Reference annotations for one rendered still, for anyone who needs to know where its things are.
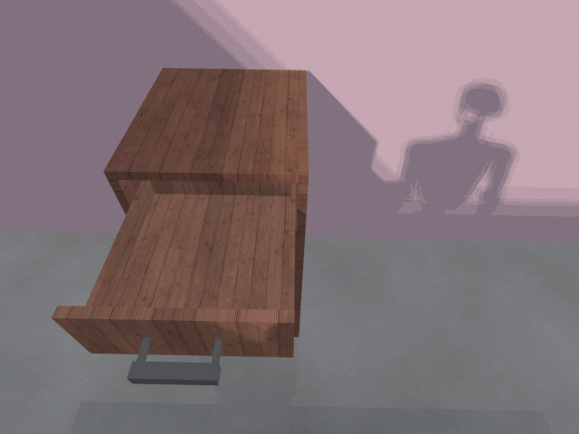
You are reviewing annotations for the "cabinet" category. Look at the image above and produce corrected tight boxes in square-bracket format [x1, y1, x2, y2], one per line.
[103, 68, 308, 337]

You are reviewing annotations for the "drawer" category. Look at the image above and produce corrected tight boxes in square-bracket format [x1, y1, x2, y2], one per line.
[52, 180, 296, 357]

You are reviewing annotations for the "handle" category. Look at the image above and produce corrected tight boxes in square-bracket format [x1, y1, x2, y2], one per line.
[127, 337, 223, 385]

